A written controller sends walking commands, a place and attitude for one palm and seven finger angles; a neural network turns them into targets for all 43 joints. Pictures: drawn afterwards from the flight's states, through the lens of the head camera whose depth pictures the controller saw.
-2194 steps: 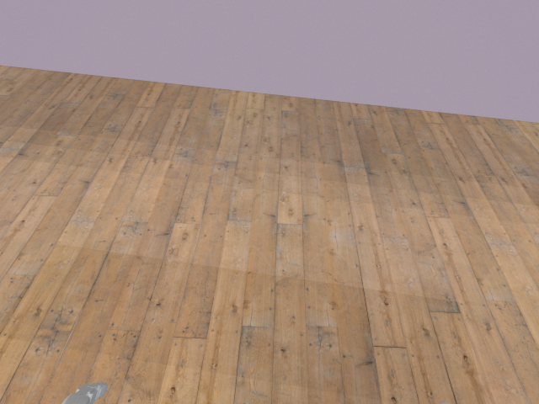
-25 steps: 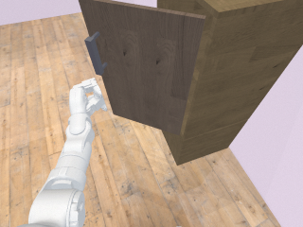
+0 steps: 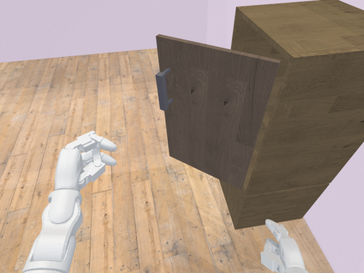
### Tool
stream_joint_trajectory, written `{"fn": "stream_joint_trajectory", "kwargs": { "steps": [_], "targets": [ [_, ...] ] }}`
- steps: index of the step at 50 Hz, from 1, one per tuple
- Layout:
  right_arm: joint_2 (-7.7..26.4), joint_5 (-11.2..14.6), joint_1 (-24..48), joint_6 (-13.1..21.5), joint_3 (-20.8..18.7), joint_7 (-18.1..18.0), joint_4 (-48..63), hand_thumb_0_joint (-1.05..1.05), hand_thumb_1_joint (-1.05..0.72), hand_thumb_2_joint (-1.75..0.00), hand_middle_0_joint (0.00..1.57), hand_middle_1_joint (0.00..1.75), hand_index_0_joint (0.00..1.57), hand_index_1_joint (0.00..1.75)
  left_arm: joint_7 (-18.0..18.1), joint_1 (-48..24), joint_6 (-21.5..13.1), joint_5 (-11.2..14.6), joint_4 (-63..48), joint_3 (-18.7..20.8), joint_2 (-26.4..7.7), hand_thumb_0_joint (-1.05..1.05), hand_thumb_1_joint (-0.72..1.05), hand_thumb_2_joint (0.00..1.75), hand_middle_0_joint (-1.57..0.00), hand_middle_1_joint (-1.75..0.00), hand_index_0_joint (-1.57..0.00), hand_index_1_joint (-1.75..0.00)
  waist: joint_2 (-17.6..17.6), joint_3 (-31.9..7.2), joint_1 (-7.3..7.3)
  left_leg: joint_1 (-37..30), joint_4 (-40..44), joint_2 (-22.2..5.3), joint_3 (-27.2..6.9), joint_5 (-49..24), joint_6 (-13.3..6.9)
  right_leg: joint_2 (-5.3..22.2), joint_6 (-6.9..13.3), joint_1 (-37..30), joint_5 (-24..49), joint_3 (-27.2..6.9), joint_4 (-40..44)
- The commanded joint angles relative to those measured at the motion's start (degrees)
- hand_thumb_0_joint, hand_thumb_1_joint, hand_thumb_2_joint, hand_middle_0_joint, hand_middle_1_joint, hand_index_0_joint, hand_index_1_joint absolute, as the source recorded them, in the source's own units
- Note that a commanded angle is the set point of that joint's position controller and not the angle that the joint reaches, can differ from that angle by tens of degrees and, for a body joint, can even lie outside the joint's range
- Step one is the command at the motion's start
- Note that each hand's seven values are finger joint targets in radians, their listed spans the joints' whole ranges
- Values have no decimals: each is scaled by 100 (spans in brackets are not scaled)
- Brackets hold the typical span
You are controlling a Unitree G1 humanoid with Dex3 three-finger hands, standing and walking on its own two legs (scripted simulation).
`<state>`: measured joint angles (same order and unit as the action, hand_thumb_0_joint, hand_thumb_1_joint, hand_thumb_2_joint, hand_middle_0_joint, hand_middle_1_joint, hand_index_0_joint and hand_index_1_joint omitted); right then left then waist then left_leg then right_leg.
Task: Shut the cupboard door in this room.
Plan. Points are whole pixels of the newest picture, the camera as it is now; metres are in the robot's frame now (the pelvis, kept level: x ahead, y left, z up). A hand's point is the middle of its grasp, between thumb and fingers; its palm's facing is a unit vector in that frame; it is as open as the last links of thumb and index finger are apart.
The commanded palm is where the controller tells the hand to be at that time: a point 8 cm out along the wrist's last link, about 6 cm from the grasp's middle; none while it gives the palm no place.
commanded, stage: draw the hand back to the body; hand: left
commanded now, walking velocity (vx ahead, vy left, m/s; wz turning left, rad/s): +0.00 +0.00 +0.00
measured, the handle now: (165, 89) +0.69 +0.13 +0.04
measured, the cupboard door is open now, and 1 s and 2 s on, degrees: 50 50 50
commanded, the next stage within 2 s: step back with the hand held close in 0.74 s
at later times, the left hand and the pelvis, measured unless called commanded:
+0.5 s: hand (19, 195) +0.19 +0.29 +0.16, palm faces +0.51 -0.75 -0.43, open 7.0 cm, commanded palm +0.15 +0.31 +0.17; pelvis +0.01 +0.01 +0.00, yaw +1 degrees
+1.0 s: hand (32, 190) +0.21 +0.28 +0.15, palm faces +0.45 -0.76 -0.46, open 7.4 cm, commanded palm +0.15 +0.31 +0.17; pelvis +0.01 +0.01 +0.00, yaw +0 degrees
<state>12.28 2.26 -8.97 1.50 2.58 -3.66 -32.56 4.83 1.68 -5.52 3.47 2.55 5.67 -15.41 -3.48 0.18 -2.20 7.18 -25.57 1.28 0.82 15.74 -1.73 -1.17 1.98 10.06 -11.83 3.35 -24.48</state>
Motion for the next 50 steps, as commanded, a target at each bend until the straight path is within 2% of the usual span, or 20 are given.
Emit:
{"fn": "stream_joint_trajectory", "kwargs": {
  "steps": [1, 4, 7, 14, 18, 20, 22, 26, 27, 31, 32, 34, 37, 41, 43, 44, 45, 46, 47, 50],
  "targets": [
    [605, -80, 475, 307, -198, -50, 738, 0, -90, -90, 20, 30, 20, 30, 71, -705, -362, 44, -1970, 521, -830, 0, 90, 90, -67, -81, -67, -81, 69, -774, 82, 7, 615, -160, -99, -1197, 76, 96, -57, -733, 826, -179, 424],
    [582, -99, 535, 275, -217, -33, 746, 0, -90, -90, 20, 30, 20, 30, 78, -14, -319, 61, -2244, 856, -969, 0, 90, 90, -58, -72, -58, -72, 438, -697, 15, 37, 623, -166, -77, -1352, 74, 103, -89, -831, 989, -162, 432],
    [575, -103, 587, 266, -225, -18, 738, 0, -90, -90, 20, 30, 20, 30, 79, 436, -320, 61, -2554, 1156, -1130, 0, 90, 90, -50, -63, -50, -63, 174, -506, -35, 114, 664, -165, -106, -1362, 115, 127, -81, -835, 887, -162, 459],
    [532, -137, 540, 450, -298, -11, 694, 0, -90, -90, 20, 30, 20, 30, 198, 1595, -424, 60, -3515, 1938, -1558, 0, 90, 90, -31, -42, -31, -42, -220, -747, -133, 25, 530, -180, -115, -1924, 177, 143, -99, -980, 1202, -125, 368],
    [561, -135, 473, 584, -359, -26, 650, 0, -90, -90, 20, 30, 20, 30, 277, 2255, -446, 66, -3745, 2352, -1776, 0, 90, 90, -20, -30, -20, -30, -177, -567, -161, 117, 501, -223, -130, -2032, 216, 137, -119, -876, 1170, -102, 349],
    [590, -126, 435, 621, -366, -17, 543, 0, -90, -90, 20, 30, 20, 30, 256, 2103, -421, 26, -3455, 1929, -1349, 0, 90, 90, -20, -30, -20, -30, -17, -121, -38, 196, 580, -239, -150, -1751, 218, 119, -132, -535, 861, -78, 410],
    [670, -111, 404, 662, -404, -40, 500, 0, -90, -90, 20, 30, 20, 30, 274, 1815, -420, 2, -3360, 1775, -1257, 0, 90, 90, -20, -30, -20, -30, 49, 94, 38, 181, 630, -242, -131, -1363, 168, 129, -145, -301, 547, -85, 491],
    [729, -125, 387, 706, -430, -98, 456, 0, -90, -90, 20, 30, 20, 30, 325, 1626, -433, -33, -3132, 1852, -1374, 0, 90, 90, -20, -30, -20, -30, 209, 37, -3, 222, 705, -203, -183, -914, 122, 130, -127, -321, 189, -87, 516],
    [692, -125, 414, 720, -426, -105, 498, 0, -90, -90, 20, 30, 20, 30, 329, 1610, -463, -33, -3254, 1874, -1387, 0, 90, 90, -20, -30, -20, -30, 194, -197, -42, 162, 699, -185, -162, -925, 103, 152, -127, -442, 193, -103, 487],
    [659, -162, 461, 797, -397, -96, 499, 0, -90, -90, 20, 30, 20, 30, 362, 1838, -512, -53, -3628, 2149, -1691, 0, 90, 90, -20, -30, -20, -30, -249, -671, -163, 116, 604, -155, -155, -1377, 147, 159, -90, -866, 629, -133, 384],
    [605, -164, 471, 823, -373, -86, 537, 0, -90, -90, 20, 30, 20, 30, 358, 1834, -532, -51, -3779, 2103, -1621, 0, 90, 90, -20, -30, -20, -30, -325, -710, -167, 113, 599, -154, -164, -1511, 174, 173, -86, -914, 738, -124, 348],
    [573, -177, 458, 847, -350, -81, 511, 0, -90, -90, 20, 30, 20, 30, 366, 1973, -514, -50, -3775, 2144, -1628, 0, 90, 90, -20, -30, -20, -30, -465, -573, -165, 133, 570, -168, -149, -1726, 218, 154, -85, -870, 902, -114, 343],
    [561, -164, 453, 828, -339, -54, 499, 0, -90, -90, 20, 30, 20, 30, 323, 2061, -467, -19, -3583, 2102, -1520, 0, 90, 90, -20, -30, -20, -30, -268, -155, -130, 254, 609, -206, -138, -1666, 233, 138, -88, -701, 852, -107, 412],
    [604, -144, 423, 740, -383, -54, 489, 0, -90, -90, 20, 30, 20, 30, 265, 2199, -420, 32, -3182, 2146, -1461, 0, 90, 90, -20, -30, -20, -30, 115, 23, -114, 305, 640, -220, -84, -1444, 181, 121, -108, -587, 723, -121, 508],
    [609, -134, 411, 704, -402, -51, 521, 0, -90, -90, 20, 30, 20, 30, 246, 2079, -435, 21, -3269, 2085, -1422, 0, 90, 90, -20, -30, -20, -30, 74, -107, -97, 251, 645, -225, -81, -1420, 171, 125, -117, -605, 676, -127, 469],
    [920, -108, 366, 585, -499, -57, 719, 0, -90, -90, 20, 30, 20, 30, 275, 1594, -628, 34, -3492, 2690, -2074, 0, 90, 90, -20, -30, -20, -30, 63, 105, 120, 846, 421, -368, -258, -700, -8, 424, -59, -258, 731, -699, 619],
    [826, -151, 294, 528, -510, -81, 660, 0, -90, -90, 20, 30, 20, 30, 253, 2134, -657, 15, -3154, 2361, -1647, 0, 90, 90, -20, -30, -20, -30, 324, -36, 149, 771, 204, -312, -315, -544, -25, 645, 15, -97, 632, -837, 684],
    [846, -178, 356, 492, -524, -84, 672, 0, -90, -90, 20, 30, 20, 30, 269, 2208, -675, -7, -3246, 2391, -1727, 0, 90, 90, -20, -30, -20, -30, 374, -34, 131, 709, 83, -274, -302, -525, -26, 750, 62, 41, 668, -962, 770],
    [775, -184, 353, 453, -485, -72, 699, 0, -90, -90, 20, 30, 20, 30, 274, 2313, -699, -37, -3289, 2158, -1474, 0, 90, 90, -20, -30, -20, -30, 395, -252, 180, 671, -44, -283, -318, -573, -8, 872, 118, 21, 643, -1020, 696],
    [825, -166, 230, 338, -549, -78, 732, 0, -90, -90, 20, 30, 20, 30, 396, 2552, -730, -39, -3632, 2247, -1608, 0, 90, 90, -20, -30, -20, -30, 279, -852, 217, 668, -308, -340, -346, -1084, 22, 1029, 226, -169, 1284, -1054, 319]
  ]
}}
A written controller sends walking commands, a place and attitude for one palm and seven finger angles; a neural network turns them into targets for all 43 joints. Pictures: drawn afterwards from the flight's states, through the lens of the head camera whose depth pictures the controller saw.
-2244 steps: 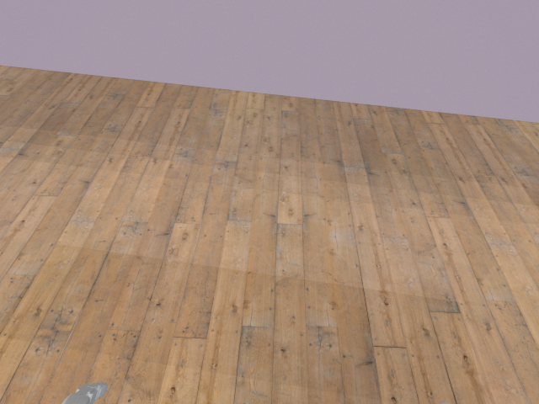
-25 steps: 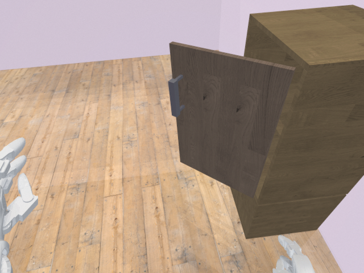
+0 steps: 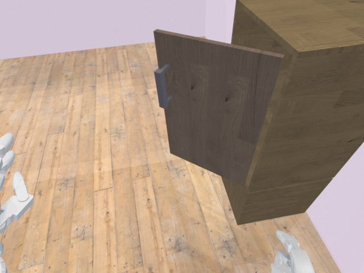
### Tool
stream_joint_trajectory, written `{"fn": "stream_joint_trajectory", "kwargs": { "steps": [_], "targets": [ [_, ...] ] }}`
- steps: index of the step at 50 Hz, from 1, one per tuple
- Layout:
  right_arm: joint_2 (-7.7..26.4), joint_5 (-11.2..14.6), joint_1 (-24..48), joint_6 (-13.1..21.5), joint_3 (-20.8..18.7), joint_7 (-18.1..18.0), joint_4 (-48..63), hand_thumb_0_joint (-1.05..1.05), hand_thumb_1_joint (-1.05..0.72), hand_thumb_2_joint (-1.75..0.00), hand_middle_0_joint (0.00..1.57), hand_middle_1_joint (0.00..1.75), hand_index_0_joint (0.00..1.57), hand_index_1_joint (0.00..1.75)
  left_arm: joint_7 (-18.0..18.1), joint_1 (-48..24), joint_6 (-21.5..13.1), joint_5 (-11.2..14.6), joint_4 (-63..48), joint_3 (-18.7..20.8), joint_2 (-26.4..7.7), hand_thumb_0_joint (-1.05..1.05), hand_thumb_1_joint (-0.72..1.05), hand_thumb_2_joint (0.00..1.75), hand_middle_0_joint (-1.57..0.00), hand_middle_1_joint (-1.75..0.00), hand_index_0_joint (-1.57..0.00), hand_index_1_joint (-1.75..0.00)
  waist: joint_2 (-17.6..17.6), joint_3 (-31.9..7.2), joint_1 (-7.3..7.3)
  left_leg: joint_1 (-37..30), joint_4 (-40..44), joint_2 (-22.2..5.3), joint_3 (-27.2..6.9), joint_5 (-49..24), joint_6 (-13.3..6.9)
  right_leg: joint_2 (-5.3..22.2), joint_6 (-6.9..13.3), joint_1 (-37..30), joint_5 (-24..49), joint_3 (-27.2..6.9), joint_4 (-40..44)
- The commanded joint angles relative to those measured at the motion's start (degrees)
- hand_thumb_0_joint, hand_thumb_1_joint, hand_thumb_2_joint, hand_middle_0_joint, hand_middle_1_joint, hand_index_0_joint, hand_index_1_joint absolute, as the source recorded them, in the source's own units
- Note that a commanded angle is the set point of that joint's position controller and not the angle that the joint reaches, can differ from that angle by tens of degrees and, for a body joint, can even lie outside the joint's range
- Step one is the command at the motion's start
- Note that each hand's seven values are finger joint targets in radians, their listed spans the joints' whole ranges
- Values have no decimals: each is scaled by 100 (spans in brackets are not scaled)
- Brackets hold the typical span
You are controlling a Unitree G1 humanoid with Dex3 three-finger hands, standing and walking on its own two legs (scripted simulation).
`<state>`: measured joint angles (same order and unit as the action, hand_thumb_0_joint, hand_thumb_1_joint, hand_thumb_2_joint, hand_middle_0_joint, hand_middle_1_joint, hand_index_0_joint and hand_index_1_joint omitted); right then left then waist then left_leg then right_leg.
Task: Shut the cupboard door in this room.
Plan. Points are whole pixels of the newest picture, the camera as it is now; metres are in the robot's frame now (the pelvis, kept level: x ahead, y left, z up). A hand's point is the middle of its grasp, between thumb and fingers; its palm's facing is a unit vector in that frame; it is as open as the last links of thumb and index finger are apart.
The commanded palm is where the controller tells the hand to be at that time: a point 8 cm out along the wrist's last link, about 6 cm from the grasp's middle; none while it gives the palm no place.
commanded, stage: step back with the hand held close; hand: left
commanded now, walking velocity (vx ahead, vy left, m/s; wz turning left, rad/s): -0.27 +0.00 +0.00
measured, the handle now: (165, 86) +0.68 +0.12 +0.04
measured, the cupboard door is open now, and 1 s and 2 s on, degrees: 50 50 50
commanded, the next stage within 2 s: stop stepping back and stand still in 1.20 s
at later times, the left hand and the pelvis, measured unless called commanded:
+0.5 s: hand (2, 238) +0.14 +0.28 +0.15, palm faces +0.45 -0.77 -0.45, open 7.4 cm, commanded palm +0.08 +0.31 +0.17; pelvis -0.06 +0.01 -0.02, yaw -1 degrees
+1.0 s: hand out of the picture +0.05 +0.29 +0.15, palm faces +0.48 -0.74 -0.47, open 7.4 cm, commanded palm -0.03 +0.32 +0.17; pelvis -0.14 +0.01 -0.03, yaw +6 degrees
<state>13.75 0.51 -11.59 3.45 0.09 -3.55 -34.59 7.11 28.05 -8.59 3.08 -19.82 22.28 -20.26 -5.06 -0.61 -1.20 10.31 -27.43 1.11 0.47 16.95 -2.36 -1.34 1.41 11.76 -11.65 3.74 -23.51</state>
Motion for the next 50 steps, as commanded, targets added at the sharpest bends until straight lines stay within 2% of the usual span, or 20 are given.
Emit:
{"fn": "stream_joint_trajectory", "kwargs": {
  "steps": [1, 6, 10, 13, 15, 18, 21, 25, 26, 30, 33, 36, 38, 41, 43, 45, 46, 47, 49, 50],
  "targets": [
    [684, 1, 531, 128, -317, -113, 958, 0, -90, -90, 20, 30, 20, 30, 201, -46, -443, 7, -1580, 783, -1330, 0, 90, 90, -20, -30, -20, -30, 386, -963, 97, 381, -166, -347, -325, -1422, 110, 1078, 287, -454, 1611, -1061, 52],
    [729, 53, 560, -32, -342, -183, 1107, 0, -90, -90, 20, 30, 20, 30, 275, 261, -460, 56, -2024, 1194, -1736, 0, 90, 90, -20, -30, -20, -30, 165, -1334, 81, 566, -154, -559, -478, -2925, 184, 843, 126, -643, 2637, -746, -862],
    [718, 29, 505, -105, -342, -197, 1190, 0, -90, -90, 20, 30, 20, 30, 261, 397, -432, 87, -1940, 1150, -1591, 0, 90, 90, -20, -30, -20, -30, -77, -1130, 77, 817, 105, -876, -681, -3607, 150, 445, -77, -465, 1696, -519, -1224],
    [762, -20, 482, -88, -349, -177, 1171, 0, -90, -90, 20, 30, 20, 30, 222, 379, -459, 62, -1788, 1085, -1459, 0, 90, 90, -20, -30, -20, -30, -198, -824, 77, 1377, 468, -1106, -833, -2833, 20, 283, -149, -515, 899, -474, -1405],
    [797, -36, 448, -69, -349, -169, 1169, 0, -90, -90, 20, 30, 20, 30, 213, 246, -462, 28, -1633, 1010, -1355, 0, 90, 90, -20, -30, -20, -30, -189, -578, 75, 2060, 679, -1189, -889, -1687, -126, 236, -165, -724, 619, -517, -1532],
    [834, 5, 405, -71, -331, -160, 1174, 0, -90, -90, 20, 30, 20, 30, 210, 66, -473, -64, -1407, 947, -1284, 0, 90, 90, -20, -30, -20, -30, 137, -346, 127, 3013, 635, -987, -810, 286, -229, 392, -113, -1106, 1014, -826, -1396],
    [865, 34, 401, -47, -341, -140, 1218, 0, -90, -90, 20, 30, 20, 30, 232, -158, -537, -168, -1498, 1015, -1445, 0, 90, 90, -20, -30, -20, -30, 517, -237, 149, 3245, 336, -635, -695, 1776, -238, 682, 4, -832, 170, -1287, -820],
    [786, 12, 424, 65, -272, -145, 1258, 0, -90, -90, 20, 30, 20, 30, 314, -375, -717, -233, -1944, 977, -1505, 0, 90, 90, -20, -30, -20, -30, 360, -168, 187, 3032, 225, -558, -777, 2066, -268, 695, 41, -221, -1004, -1340, -497],
    [831, -8, 452, 94, -276, -164, 1243, 0, -90, -90, 20, 30, 20, 30, 336, -455, -758, -259, -2085, 1147, -1690, 0, 90, 90, -20, -30, -20, -30, 229, -210, 166, 3131, 374, -609, -885, 2145, -299, 600, 13, -366, -961, -1255, -617],
    [793, -37, 348, 249, -261, -181, 1209, 0, -90, -90, 20, 30, 20, 30, 377, -404, -889, -289, -2225, 1172, -1510, 0, 90, 90, -20, -30, -20, -30, -595, -432, 119, 3981, 1158, -1068, -1255, 2327, -456, 77, -175, -1476, 234, -630, -1950],
    [848, -24, 326, 325, -322, -161, 1212, 0, -90, -90, 20, 30, 20, 30, 326, -323, -935, -350, -1941, 1231, -1431, 0, 90, 90, -20, -30, -20, -30, -674, -310, 123, 4644, 1207, -1255, -1279, 3014, -534, -87, -220, -1895, 148, -717, -2301],
    [837, -17, 222, 340, -370, -124, 1142, 0, -90, -90, 20, 30, 20, 30, 294, -236, -943, -356, -1590, 1310, -1454, 0, 90, 90, -20, -30, -20, -30, 18, -154, 160, 4512, 518, -876, -980, 2625, -409, 147, -54, -1512, 667, -1278, -1894],
    [778, 15, 227, 342, -386, -73, 1119, 0, -90, -90, 20, 30, 20, 30, 269, -153, -939, -283, -1508, 1170, -1365, 0, 90, 90, -20, -30, -20, -30, 580, -48, 189, 3806, -208, -564, -653, 2383, -223, 568, 136, -492, 138, -1934, -1081],
    [668, -15, 237, 260, -396, 55, 940, 0, -90, -90, 20, 30, 20, 30, 318, -228, -859, -172, -1590, 1046, -1469, 0, 90, 90, -20, -30, -20, -30, 1367, -140, 186, 2264, -1484, -191, -324, 1326, 130, 1514, 615, 1129, -954, -2860, 341],
    [514, -5, 305, 194, -323, 99, 912, 0, -90, -90, 20, 30, 20, 30, 363, -261, -841, -158, -1803, 935, -1510, 0, 90, 90, -20, -30, -20, -30, 1672, -397, 227, 1520, -1627, -139, -217, 931, 163, 1635, 586, 1484, -986, -2510, 495],
    [520, 27, 320, 166, -331, 61, 915, 0, -90, -90, 20, 30, 20, 30, 400, -219, -854, -145, -2059, 1069, -1660, 0, 90, 90, -20, -30, -20, -30, 1464, -583, 255, 1162, -972, -196, -265, 909, 43, 1322, 334, 1618, -1161, -1966, 285],
    [631, 14, 323, 156, -356, 5, 918, 0, -90, -90, 20, 30, 20, 30, 430, -170, -876, -136, -2184, 1221, -1781, 0, 90, 90, -20, -30, -20, -30, 913, -558, 257, 1179, -463, -371, -508, 1006, -69, 1010, 205, 1659, -1180, -1645, -84],
    [627, 18, 301, 161, -328, -40, 982, 0, -90, -90, 20, 30, 20, 30, 427, -34, -915, -135, -2328, 1176, -1656, 0, 90, 90, -20, -30, -20, -30, 285, -599, 275, 1505, 157, -749, -927, 1407, -250, 589, 15, 1486, -1202, -1230, -851],
    [711, -79, 584, 301, -355, -112, 1054, 0, -90, -90, 20, 30, 20, 30, 450, -137, -981, -235, -2564, 1421, -1601, 0, 90, 90, -20, -30, -20, -30, -1645, -711, 140, 3630, 1905, -2201, -2189, 2666, -796, -436, -295, -342, -911, -408, -3834],
    [586, -146, 521, 372, -388, -114, 959, 0, -90, -90, 20, 30, 20, 30, 460, -235, -971, -211, -2640, 1567, -1759, 0, 90, 90, -20, -30, -20, -30, -1313, -816, 162, 3553, 1992, -2374, -2103, 2045, -820, -423, -270, -310, -1261, -576, -4700]
  ]
}}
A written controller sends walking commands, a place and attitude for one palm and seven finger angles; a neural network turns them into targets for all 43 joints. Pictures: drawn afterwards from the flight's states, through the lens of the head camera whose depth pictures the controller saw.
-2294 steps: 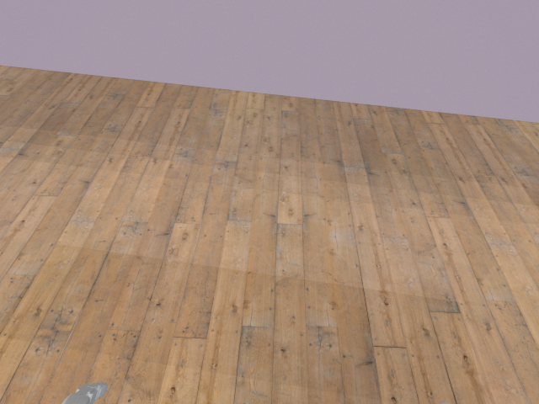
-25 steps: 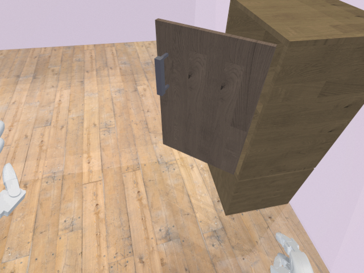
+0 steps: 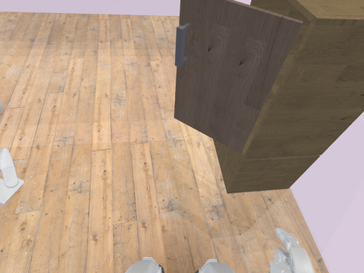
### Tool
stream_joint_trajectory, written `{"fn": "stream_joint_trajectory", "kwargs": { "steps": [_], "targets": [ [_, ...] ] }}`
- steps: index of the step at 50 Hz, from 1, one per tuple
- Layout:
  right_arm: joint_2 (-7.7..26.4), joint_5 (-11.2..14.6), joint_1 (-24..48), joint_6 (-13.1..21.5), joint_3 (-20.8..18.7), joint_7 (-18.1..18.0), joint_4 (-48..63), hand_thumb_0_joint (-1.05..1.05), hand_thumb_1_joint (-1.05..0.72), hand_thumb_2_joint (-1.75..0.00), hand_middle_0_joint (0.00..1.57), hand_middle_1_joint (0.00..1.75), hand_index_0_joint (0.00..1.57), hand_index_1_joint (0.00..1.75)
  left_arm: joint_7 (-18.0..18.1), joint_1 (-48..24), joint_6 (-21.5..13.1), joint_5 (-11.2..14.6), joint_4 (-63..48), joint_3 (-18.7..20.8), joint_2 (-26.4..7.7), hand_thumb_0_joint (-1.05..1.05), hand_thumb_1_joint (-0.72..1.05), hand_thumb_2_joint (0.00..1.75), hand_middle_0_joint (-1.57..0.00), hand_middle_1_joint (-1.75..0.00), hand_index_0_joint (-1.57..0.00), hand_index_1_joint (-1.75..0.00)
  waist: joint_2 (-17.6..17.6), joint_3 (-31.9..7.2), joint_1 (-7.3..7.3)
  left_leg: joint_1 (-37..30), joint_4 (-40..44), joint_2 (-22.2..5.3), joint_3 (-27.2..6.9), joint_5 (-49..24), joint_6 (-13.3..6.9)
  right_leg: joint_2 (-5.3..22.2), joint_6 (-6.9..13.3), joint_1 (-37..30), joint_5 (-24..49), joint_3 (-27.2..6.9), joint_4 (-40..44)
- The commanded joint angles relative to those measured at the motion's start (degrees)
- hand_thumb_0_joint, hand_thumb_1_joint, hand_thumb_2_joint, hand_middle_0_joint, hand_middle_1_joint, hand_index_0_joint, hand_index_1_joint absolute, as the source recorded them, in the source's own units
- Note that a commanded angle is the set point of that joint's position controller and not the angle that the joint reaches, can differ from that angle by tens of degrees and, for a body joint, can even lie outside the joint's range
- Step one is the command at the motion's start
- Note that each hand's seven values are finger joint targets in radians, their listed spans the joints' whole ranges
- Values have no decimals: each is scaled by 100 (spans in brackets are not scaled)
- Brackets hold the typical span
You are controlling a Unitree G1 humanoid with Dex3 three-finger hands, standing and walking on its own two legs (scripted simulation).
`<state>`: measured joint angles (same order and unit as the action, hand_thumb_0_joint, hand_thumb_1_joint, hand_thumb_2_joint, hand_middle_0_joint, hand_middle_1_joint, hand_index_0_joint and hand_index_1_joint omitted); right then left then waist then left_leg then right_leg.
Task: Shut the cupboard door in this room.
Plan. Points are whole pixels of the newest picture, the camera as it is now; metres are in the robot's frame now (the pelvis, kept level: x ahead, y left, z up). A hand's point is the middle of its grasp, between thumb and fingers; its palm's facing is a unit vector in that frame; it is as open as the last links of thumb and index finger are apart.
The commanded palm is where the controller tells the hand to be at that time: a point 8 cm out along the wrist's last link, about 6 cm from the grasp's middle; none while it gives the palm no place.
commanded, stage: step back with the hand held close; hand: left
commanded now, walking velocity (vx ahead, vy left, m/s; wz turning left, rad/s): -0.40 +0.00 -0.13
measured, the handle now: (183, 45) +0.83 +0.02 +0.07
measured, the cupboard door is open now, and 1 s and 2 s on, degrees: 50 50 50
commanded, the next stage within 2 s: stop stepping back and stand still in 0.20 s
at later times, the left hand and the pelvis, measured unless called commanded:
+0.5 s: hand (16, 231) +0.14 +0.21 +0.20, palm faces +0.23 -0.86 -0.45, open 7.4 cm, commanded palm +0.08 +0.27 +0.20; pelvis -0.10 -0.01 +0.00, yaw -9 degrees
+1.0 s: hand out of the picture +0.08 +0.27 +0.22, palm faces +0.26 -0.81 -0.53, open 7.4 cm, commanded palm +0.05 +0.32 +0.20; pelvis -0.15 +0.05 +0.02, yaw -12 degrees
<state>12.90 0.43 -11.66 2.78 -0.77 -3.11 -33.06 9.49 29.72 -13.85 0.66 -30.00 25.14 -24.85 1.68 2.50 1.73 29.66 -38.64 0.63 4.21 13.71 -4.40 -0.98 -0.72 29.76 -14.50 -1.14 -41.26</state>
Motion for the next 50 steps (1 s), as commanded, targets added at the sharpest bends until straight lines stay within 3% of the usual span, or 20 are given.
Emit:
{"fn": "stream_joint_trajectory", "kwargs": {
  "steps": [1, 4, 10, 13, 15, 17, 18, 20, 24, 27, 30, 32, 34, 36, 38, 42, 43, 45, 46, 50],
  "targets": [
    [607, -123, 496, 500, -364, -152, 736, 0, -90, -90, 20, 30, 20, 30, 223, -492, -495, 105, -1870, 1391, -1471, 0, 90, 90, -20, -30, -20, -30, -1513, -1360, -156, 1036, 2834, -2278, -2276, 1770, -512, -430, -41, -1805, -1189, -191, -2984],
    [668, 27, 711, 697, -474, -32, 639, 0, -90, -90, 20, 30, 20, 30, 160, -28, -379, 263, -1205, 1167, -1032, 0, 90, 90, -20, -30, -20, -30, -1526, -1407, -293, 302, 2430, -1958, -1174, 1876, -175, -373, -23, -1566, -1459, 207, -2375],
    [619, -84, 476, 861, -212, 24, 191, 0, -90, -90, 20, 30, 20, 30, 22, -854, -343, 350, -1037, 269, -514, 0, 90, 90, -20, -30, -20, -30, -1406, -1127, -183, -1390, 2811, -1815, -1128, 994, 421, -323, 90, -1365, -1597, 402, 1291],
    [427, -36, 500, 770, -226, 32, 138, 0, -90, -90, 20, 30, 20, 30, -1, -1248, -514, 274, -1228, 441, -930, 0, 90, 90, -20, -30, -20, -30, -223, -1474, -247, -2339, 828, -1090, -162, -642, 702, 704, 491, -809, -95, -778, 2762],
    [319, -3, 863, 770, -135, -77, 274, 0, -90, -90, 20, 30, 20, 30, 77, -1481, -603, 219, -1366, 883, -1545, 0, 90, 90, -20, -30, -20, -30, 572, -1486, -339, -2032, 97, -520, 185, 28, 732, 1495, 569, -730, 2095, -1098, 2428],
    [353, 73, 689, 725, -180, -167, 455, 0, -90, -90, 20, 30, 20, 30, -9, -1065, -437, 206, -1387, 696, -1305, 0, 90, 90, -20, -30, -20, -30, 901, -1955, -106, -2069, 238, -260, 160, -1420, 550, 1035, 180, -1584, 4193, -405, 1362],
    [434, 97, 657, 624, -185, -212, 635, 0, -90, -90, 20, 30, 20, 30, -12, -690, -244, 227, -1460, 947, -1432, 0, 90, 90, -20, -30, -20, -30, 374, -2239, -93, -2522, 302, -318, 230, -2449, 424, 793, 9, -1563, 4349, -160, 1015],
    [416, 89, 651, 509, -99, -203, 697, 0, -90, -90, 20, 30, 20, 30, -50, -134, -105, 277, -1499, 1056, -1390, 0, 90, 90, -20, -30, -20, -30, -642, -2093, -93, -2830, 527, -437, -30, -2861, 272, 377, -76, -1321, 2828, 166, 1032],
    [488, 13, 588, 330, -40, -184, 778, 0, -90, -90, 20, 30, 20, 30, -61, 484, 23, 377, -846, 1120, -1276, 0, 90, 90, -20, -30, -20, -30, -1098, -497, -24, -1386, 1424, -513, -505, 979, 515, 323, 417, -693, -1749, 241, 2238],
    [517, 20, 403, 218, -167, -204, 663, 0, -90, -90, 20, 30, 20, 30, -18, 342, -39, 349, -649, 983, -1289, 0, 90, 90, -20, -30, -20, -30, 121, 138, 63, -1489, -218, -247, -349, 655, 708, 1118, 882, 491, -2990, -621, 2932],
    [604, -1, 204, 316, -210, -210, 506, 0, -90, -90, 20, 30, 20, 30, 84, -185, -97, 217, -670, 764, -1192, 0, 90, 90, -20, -30, -20, -30, 708, 432, 67, -1013, -905, -424, -537, 235, 585, 1560, 1072, 299, -2114, -719, 2895],
    [640, 33, 83, 480, -181, -263, 405, 0, -90, -90, 20, 30, 20, 30, 96, -892, -98, 157, -570, 455, -1024, 0, 90, 90, -20, -30, -20, -30, -27, 453, 201, -1315, 361, -410, -541, -215, 541, 910, 552, -203, -1167, 148, 1824],
    [846, 43, 136, 702, -255, -344, 443, 0, -90, -90, 20, 30, 20, 30, 109, -1112, -146, 121, -681, 360, -943, 0, 90, 90, -20, -30, -20, -30, -1529, 156, 53, -1381, 1706, -821, -1571, -298, 296, 31, 107, -738, -882, 487, 613],
    [804, -21, 201, 899, -222, -318, 442, 0, -90, -90, 20, 30, 20, 30, 140, -1014, -308, 140, -1173, 610, -1223, 0, 90, 90, -20, -30, -20, -30, -2130, -361, -55, -1219, 2874, -1311, -2625, 1747, 281, -222, 98, -1235, -1507, 188, -124],
    [704, -121, 181, 946, -201, -223, 415, 0, -90, -90, 20, 30, 20, 30, 148, -910, -366, 126, -1711, 704, -1187, 0, 90, 90, -20, -30, -20, -30, -1815, -827, -154, -998, 3383, -1275, -2486, 2646, 649, -366, 171, -1740, -1718, 307, -278],
    [454, -93, 264, 874, -129, -52, 586, 0, -90, -90, 20, 30, 20, 30, 40, 533, -230, 242, -1925, 888, -1141, 0, 90, 90, -20, -30, -20, -30, -1850, -1444, -220, -503, 2553, -566, -772, 1956, 762, -346, 350, -2917, -1338, 634, 1213],
    [410, -73, 285, 782, -111, -17, 630, 0, -90, -90, 20, 30, 20, 30, 32, 744, -195, 257, -1904, 970, -1198, 0, 90, 90, -20, -30, -20, -30, -1429, -1391, -168, -434, 1874, -314, -480, 1676, 756, -13, 426, -2807, -1304, 293, 1713],
    [385, -130, 264, 485, -108, -4, 518, 0, -90, -90, 20, 30, 20, 30, 82, 791, -68, 296, -1544, 1221, -1385, 0, 90, 90, -20, -30, -20, -30, 191, -863, -133, -479, -600, -6, -353, 694, 682, 1720, 972, -1170, -2084, -1949, 3130],
    [412, -102, 255, 421, -134, -10, 380, 0, -90, -90, 20, 30, 20, 30, 154, 651, -24, 359, -1289, 1411, -1473, 0, 90, 90, -20, -30, -20, -30, 681, -713, -156, -410, -1389, -2, -613, 651, 687, 2130, 1342, -635, -2253, -2440, 3340],
    [397, -20, 233, 266, -32, -156, 312, 0, -90, -90, 20, 30, 20, 30, 184, 46, 202, 216, 330, 672, -802, 0, 90, 90, -20, -30, -20, -30, 631, -51, 23, -843, 4, -410, -657, 403, 529, 1262, 761, -474, -1507, -824, 2515]
  ]
}}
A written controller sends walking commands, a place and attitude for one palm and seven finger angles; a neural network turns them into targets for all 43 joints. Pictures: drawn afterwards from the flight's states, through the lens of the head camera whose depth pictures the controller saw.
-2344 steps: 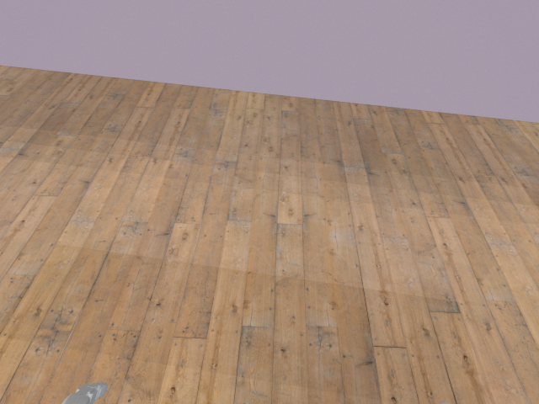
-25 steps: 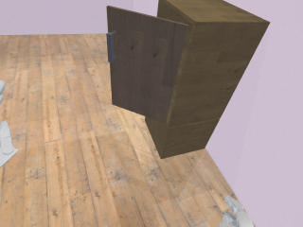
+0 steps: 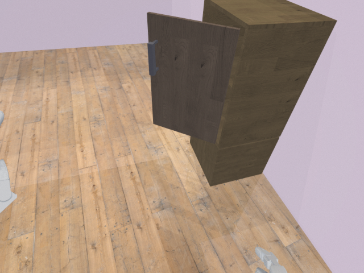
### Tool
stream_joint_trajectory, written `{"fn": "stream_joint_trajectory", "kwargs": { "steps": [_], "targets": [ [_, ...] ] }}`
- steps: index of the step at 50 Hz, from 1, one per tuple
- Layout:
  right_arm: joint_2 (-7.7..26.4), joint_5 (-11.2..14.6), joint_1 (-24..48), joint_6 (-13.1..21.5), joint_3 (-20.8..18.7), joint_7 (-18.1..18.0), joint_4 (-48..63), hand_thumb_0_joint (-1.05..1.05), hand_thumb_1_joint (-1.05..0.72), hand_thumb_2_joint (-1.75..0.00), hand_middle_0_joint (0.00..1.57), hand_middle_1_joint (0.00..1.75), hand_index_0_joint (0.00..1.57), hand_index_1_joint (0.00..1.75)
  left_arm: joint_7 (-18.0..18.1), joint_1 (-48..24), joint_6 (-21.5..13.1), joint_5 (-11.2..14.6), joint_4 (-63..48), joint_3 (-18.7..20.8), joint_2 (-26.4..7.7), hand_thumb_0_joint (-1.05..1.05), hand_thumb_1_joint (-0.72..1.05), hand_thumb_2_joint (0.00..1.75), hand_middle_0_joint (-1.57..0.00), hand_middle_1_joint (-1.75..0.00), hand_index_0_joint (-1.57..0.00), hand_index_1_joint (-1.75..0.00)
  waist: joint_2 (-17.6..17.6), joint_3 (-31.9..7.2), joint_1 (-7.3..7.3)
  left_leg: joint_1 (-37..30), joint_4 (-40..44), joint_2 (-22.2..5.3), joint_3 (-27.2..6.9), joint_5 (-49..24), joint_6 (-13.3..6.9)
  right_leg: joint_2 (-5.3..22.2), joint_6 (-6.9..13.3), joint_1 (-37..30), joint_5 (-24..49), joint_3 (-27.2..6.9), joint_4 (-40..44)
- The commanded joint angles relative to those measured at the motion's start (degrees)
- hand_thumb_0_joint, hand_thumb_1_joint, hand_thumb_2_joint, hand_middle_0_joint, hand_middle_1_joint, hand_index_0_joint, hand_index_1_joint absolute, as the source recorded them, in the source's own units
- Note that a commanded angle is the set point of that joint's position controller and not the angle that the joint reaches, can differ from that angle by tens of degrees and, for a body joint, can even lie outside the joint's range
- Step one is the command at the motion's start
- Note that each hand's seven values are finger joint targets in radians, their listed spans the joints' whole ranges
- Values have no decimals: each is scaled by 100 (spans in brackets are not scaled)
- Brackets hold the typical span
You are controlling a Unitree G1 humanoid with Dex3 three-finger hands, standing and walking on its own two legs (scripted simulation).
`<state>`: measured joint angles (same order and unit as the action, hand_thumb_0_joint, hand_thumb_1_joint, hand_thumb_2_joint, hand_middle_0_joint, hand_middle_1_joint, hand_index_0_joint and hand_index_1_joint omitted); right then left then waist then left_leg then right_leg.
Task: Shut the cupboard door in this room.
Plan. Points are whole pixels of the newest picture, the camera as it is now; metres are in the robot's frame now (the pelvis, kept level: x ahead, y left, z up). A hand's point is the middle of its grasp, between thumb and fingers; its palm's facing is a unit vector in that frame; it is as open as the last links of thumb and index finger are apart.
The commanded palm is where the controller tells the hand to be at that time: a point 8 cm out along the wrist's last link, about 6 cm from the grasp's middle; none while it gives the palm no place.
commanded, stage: stop stepping back and stand still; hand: left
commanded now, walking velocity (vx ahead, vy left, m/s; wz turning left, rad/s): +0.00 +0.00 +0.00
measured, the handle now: (154, 57) +0.96 +0.18 +0.05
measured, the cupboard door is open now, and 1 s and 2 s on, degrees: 50 50 50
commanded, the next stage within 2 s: let the arm hang, fingers relaxed in 0.46 s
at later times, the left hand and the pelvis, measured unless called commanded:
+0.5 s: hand out of the picture +0.18 +0.31 +0.18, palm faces +0.44 -0.74 -0.50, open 7.4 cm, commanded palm +0.12 +0.33 +0.18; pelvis -0.01 +0.03 +0.00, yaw +1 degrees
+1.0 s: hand out of the picture -0.02 +0.21 -0.18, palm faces +0.05 -0.98 -0.19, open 7.1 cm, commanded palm none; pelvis -0.03 +0.01 +0.00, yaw +3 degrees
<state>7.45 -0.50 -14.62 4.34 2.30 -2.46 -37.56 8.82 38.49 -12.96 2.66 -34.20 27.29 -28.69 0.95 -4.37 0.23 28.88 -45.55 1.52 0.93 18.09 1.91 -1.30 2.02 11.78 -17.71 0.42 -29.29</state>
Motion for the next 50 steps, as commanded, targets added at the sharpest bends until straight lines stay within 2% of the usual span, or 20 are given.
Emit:
{"fn": "stream_joint_trajectory", "kwargs": {
  "steps": [1, 3, 6, 8, 11, 15, 16, 21, 26, 27, 28, 30, 33, 36, 38, 40, 42, 44, 45, 50],
  "targets": [
    [1005, 102, 576, 159, -340, -273, 717, 0, -90, -90, 20, 30, 20, 30, 231, -1245, 121, 7, 888, 216, -288, 0, 90, 90, -20, -30, -20, -30, 322, 720, 198, -1139, 1307, -387, -152, -317, -136, 1002, 253, 1321, -847, -562, 1064],
    [1120, 127, 553, 268, -368, -332, 657, 0, -90, -90, 20, 30, 20, 30, 214, -1574, 117, -66, 1115, -101, -160, 0, 90, 90, -20, -30, -20, -30, -171, 664, 74, -1482, 1987, -633, -382, -743, -305, 601, -49, 1083, 24, -412, 666],
    [1228, 246, 701, 398, -462, -393, 879, 0, -90, -90, 20, 30, 20, 30, 137, -2083, 81, -123, 434, -396, -256, 0, 90, 90, -20, -30, -20, -30, 350, 355, -19, -1754, 1894, -772, -337, -1372, -339, 446, -181, 608, 1065, -569, 658],
    [1097, 131, 716, 428, -301, -374, 881, 0, -90, -90, 20, 30, 20, 30, 113, -2359, 34, -129, -314, -330, -327, 0, 90, 90, -20, -30, -20, -30, -551, 127, 47, -1344, 2625, -878, -773, -1233, -386, 192, -340, 159, 645, 102, 37],
    [1131, 79, 789, 642, -347, -359, 946, 0, -90, -90, 20, 30, 20, 30, 206, -2658, -172, -171, -1400, 109, -760, 0, 90, 90, -20, -30, -20, -30, -1128, -74, -10, -1276, 3133, -1030, -1159, 0, -450, 63, -325, -67, 215, 83, -86],
    [1007, 30, 678, 716, -317, -248, 1031, 0, -90, -90, 20, 30, 20, 30, 264, -1192, -296, -146, -1345, 503, -677, 0, 90, 90, -20, -30, -20, -30, -1737, -296, -56, -880, 3121, -856, -835, 489, -376, 102, -225, -610, 361, 132, 185],
    [1010, 24, 622, 717, -341, -209, 1021, 0, -90, -90, 20, 30, 20, 30, 254, -672, -288, -121, -1073, 773, -813, 0, 90, 90, -20, -30, -20, -30, -1674, -399, -65, -870, 3030, -796, -694, 373, -314, 97, -198, -718, 394, 152, 291],
    [991, 103, 497, 492, -357, -149, 1002, 0, -90, -90, 20, 30, 20, 30, 156, 15, -187, 71, -39, 689, -411, 0, 90, 90, -20, -30, -20, -30, -738, -301, 25, -821, 2559, -689, -391, -295, -162, 213, -166, -610, 861, 34, 629],
    [1093, 152, 601, 448, -361, -203, 954, 0, -90, -90, 20, 30, 20, 30, 121, -739, -75, 37, 146, 248, -282, 0, 90, 90, -20, -30, -20, -30, -429, 48, 48, -1025, 2555, -725, -365, -262, -205, 243, -236, -95, 660, -42, 800],
    [1071, 151, 605, 451, -352, -224, 946, 0, -90, -90, 20, 30, 20, 30, 125, -878, -67, 9, 122, 98, -203, 0, 90, 90, -20, -30, -20, -30, -324, 38, 46, -1062, 2530, -711, -371, -296, -228, 257, -237, -98, 680, -59, 797],
    [2164, 96, 1157, 770, -629, 307, -178, 0, -90, -90, 20, 30, 20, 30, -719, -1190, 756, -437, 4017, -2098, 556, 0, 90, 90, -20, -30, -20, -30, -458, 501, 100, -707, 1563, -792, -456, -1915, -263, 690, -109, 445, 1498, 81, 117],
    [1884, 64, 676, 295, -654, 261, -112, 0, -90, -90, 20, 30, 20, 30, -870, -1374, 1315, -379, 4103, -2053, 626, 0, 90, 90, -20, -30, -20, -30, -319, 174, 76, -1229, 1528, -809, -281, -1755, -255, 679, -61, 665, 910, -183, 215],
    [1885, -14, 651, -5, -541, 259, -247, 0, -90, -90, 20, 30, 20, 30, -901, -1860, 1237, -451, 4938, -2096, 428, 0, 90, 90, -20, -30, -20, -30, 631, 174, 18, -1028, 1512, -747, -614, -1298, -425, 621, 66, 675, 256, -246, 179],
    [1736, -96, 536, -252, -484, 275, -425, 0, -90, -90, 20, 30, 20, 30, -873, -2258, 1234, -463, 5986, -2220, 277, 0, 90, 90, -20, -30, -20, -30, 1530, 339, 108, -1371, 1076, -350, -467, -805, -346, 1029, 351, 1219, -205, -726, 704],
    [1522, -137, 368, -407, -439, 261, -667, 0, -90, -90, 20, 30, 20, 30, -815, -2515, 1317, -434, 6559, -2349, 412, 0, 90, 90, -20, -30, -20, -30, 1209, 448, 189, -1589, 915, -245, -317, -550, -268, 1139, 461, 1487, -488, -818, 844],
    [1445, -131, 285, -446, -404, 259, -856, 0, -90, -90, 20, 30, 20, 30, -800, -2560, 1358, -418, 7037, -2440, 510, 0, 90, 90, -20, -30, -20, -30, 346, 475, 218, -1695, 1277, -383, -447, -757, -260, 964, 316, 1459, -677, -660, 652],
    [1574, -128, 328, -415, -404, 239, -1023, 0, -90, -90, 20, 30, 20, 30, -795, -2340, 1374, -398, 7536, -2454, 577, 0, 90, 90, -20, -30, -20, -30, -943, 497, 85, -1190, 2149, -669, -962, -502, -375, 548, 61, 794, -560, -399, 272],
    [1652, -139, 467, -415, -461, 195, -1142, 0, -90, -90, 20, 30, 20, 30, -791, -1980, 1375, -400, 7996, -2352, 645, 0, 90, 90, -20, -30, -20, -30, -1684, 457, -120, -667, 2744, -777, -1200, 399, -460, 379, 11, 54, -312, -174, 116],
    [1668, -133, 502, -418, -483, 179, -1201, 0, -90, -90, 20, 30, 20, 30, -804, -1881, 1361, -395, 8194, -2329, 625, 0, 90, 90, -20, -30, -20, -30, -1832, 363, -176, -609, 2826, -753, -1202, 594, -470, 362, 37, -146, -197, -168, 130],
    [1730, -72, 249, -393, -562, 128, -1539, 0, -90, -90, 20, 30, 20, 30, -855, -2062, 1250, -378, 8813, -2337, 431, 0, 90, 90, -20, -30, -20, -30, -1036, 291, -86, -1073, 2602, -666, -953, 194, -391, 557, 152, -185, 5, -396, 718]
  ]
}}
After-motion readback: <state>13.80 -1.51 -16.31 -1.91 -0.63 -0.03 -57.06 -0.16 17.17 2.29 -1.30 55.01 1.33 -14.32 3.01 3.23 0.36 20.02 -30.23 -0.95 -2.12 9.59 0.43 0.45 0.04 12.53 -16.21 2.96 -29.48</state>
